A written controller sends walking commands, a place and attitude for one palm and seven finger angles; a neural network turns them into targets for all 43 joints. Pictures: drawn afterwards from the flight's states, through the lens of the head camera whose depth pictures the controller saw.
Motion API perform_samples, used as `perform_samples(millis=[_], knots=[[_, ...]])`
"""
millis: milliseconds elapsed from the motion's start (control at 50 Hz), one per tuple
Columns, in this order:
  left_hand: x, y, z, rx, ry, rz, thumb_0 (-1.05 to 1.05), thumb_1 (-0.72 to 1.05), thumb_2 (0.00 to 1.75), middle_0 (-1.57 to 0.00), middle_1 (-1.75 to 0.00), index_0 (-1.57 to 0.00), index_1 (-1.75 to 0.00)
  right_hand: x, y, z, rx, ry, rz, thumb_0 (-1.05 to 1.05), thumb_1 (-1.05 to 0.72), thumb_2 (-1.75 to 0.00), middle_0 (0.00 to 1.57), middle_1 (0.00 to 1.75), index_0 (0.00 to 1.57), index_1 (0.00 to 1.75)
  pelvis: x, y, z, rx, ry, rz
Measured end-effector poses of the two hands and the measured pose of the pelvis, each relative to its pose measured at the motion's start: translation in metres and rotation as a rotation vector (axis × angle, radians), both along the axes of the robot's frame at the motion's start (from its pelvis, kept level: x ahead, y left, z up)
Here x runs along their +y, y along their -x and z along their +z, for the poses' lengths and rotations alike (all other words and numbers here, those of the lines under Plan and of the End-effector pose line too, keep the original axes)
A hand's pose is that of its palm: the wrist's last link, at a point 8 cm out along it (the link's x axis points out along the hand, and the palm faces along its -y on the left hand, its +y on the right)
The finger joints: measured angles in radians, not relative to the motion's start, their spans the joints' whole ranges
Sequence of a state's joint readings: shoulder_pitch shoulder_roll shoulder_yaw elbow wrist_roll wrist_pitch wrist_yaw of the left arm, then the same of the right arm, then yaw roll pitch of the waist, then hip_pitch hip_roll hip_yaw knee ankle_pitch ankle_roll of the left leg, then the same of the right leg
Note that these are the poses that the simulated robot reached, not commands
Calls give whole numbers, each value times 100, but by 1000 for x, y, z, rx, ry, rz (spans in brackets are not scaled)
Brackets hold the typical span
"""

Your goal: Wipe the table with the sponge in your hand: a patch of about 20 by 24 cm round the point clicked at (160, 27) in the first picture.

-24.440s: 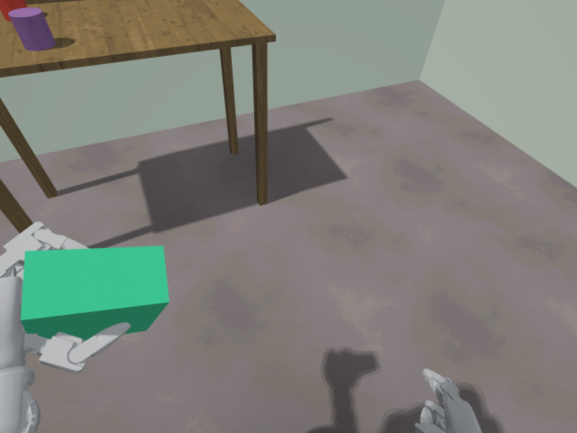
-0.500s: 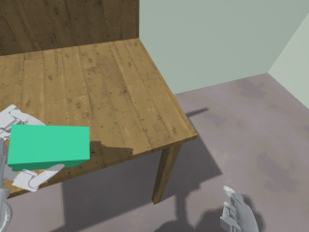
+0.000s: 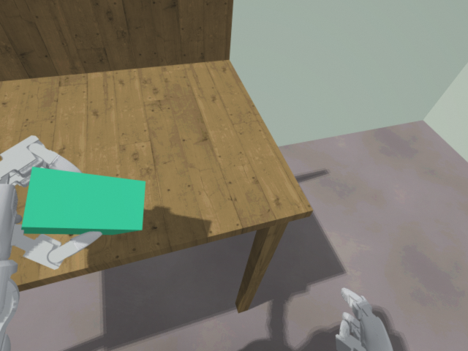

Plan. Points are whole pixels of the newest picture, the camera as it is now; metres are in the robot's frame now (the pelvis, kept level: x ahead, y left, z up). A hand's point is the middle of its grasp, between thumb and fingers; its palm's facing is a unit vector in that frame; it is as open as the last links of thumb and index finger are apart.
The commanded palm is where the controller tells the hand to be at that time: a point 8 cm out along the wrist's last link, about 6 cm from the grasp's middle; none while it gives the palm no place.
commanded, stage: turn the palm down, sponge in hand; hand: left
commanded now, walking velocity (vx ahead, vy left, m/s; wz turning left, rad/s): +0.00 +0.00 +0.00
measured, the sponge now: (96, 209) +0.25 +0.22 +0.14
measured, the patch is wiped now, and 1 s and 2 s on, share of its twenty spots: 0.00 0.00 0.00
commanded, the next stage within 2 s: none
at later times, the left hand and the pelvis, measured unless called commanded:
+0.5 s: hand (37, 212) +0.21 +0.25 +0.19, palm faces +0.48 -0.55 -0.68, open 10.0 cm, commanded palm +0.17 +0.26 +0.22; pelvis -0.02 -0.06 +0.00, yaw +3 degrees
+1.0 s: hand (39, 200) +0.24 +0.27 +0.17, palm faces +0.27 -0.39 -0.88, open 10.0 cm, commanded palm +0.19 +0.27 +0.25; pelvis +0.02 -0.02 +0.00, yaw +1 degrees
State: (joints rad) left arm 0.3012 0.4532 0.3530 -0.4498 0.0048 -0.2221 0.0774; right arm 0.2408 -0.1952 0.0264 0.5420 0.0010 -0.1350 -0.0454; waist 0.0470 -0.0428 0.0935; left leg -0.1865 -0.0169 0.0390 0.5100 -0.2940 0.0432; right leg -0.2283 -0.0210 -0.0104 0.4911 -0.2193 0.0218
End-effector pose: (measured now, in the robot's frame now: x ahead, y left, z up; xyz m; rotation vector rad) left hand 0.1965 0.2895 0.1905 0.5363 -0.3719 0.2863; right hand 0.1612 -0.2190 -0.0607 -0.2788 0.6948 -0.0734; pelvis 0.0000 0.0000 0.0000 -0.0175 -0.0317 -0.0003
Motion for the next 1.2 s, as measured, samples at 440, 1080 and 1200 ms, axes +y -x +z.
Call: perform_samples(millis=[440,1080,1200], knots=[[-21,32,28,123,-186,298,-1,-49,103,-74,-134,-75,-133,-47,-14,-26,39,-44,88,1,-90,-90,20,30,21,30,-57,16,-5,-7,-19,50],[-28,-12,36,386,-536,226,-1,-49,103,-74,-134,-75,-134,-2,-76,-14,-6,-63,49,1,-91,-90,20,30,20,30,-13,-18,2,22,-13,16],[-18,-12,69,277,-617,315,-1,-50,103,-74,-134,-75,-133,22,-87,-5,-18,-109,89,1,-91,-90,20,30,21,30,-7,-16,4,10,-9,14]])
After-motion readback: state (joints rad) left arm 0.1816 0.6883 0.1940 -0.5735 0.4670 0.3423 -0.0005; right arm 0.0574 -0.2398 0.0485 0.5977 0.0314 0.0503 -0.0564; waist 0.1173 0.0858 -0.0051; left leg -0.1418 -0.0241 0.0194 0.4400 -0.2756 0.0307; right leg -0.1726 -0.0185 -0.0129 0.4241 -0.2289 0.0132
